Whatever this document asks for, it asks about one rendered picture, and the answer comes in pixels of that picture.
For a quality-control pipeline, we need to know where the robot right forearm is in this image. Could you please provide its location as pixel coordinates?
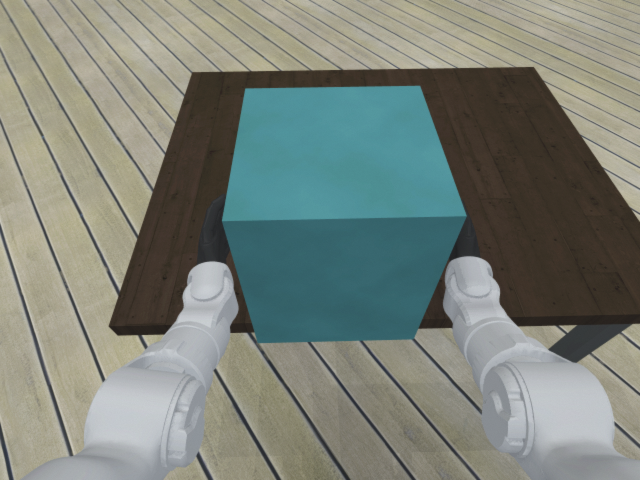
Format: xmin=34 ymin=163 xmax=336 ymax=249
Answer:
xmin=443 ymin=256 xmax=615 ymax=440

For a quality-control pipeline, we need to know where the robot right hand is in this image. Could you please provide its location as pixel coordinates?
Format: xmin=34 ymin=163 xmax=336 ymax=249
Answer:
xmin=449 ymin=199 xmax=481 ymax=261

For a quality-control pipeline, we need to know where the table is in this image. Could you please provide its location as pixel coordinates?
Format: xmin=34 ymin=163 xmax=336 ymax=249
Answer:
xmin=109 ymin=67 xmax=640 ymax=363

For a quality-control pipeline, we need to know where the robot left hand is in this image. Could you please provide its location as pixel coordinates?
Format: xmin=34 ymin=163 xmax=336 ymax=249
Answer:
xmin=197 ymin=194 xmax=230 ymax=265

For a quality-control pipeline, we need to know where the carton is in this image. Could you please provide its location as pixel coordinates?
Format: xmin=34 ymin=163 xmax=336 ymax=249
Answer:
xmin=222 ymin=86 xmax=467 ymax=343

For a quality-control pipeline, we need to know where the right robot upper arm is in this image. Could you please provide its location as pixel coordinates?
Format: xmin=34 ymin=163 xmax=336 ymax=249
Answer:
xmin=481 ymin=362 xmax=640 ymax=480

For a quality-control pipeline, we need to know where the robot left forearm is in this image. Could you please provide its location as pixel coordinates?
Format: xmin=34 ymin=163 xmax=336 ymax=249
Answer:
xmin=84 ymin=261 xmax=239 ymax=446

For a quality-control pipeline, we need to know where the left robot upper arm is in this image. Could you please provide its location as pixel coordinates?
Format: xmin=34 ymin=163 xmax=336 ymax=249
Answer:
xmin=20 ymin=366 xmax=206 ymax=480

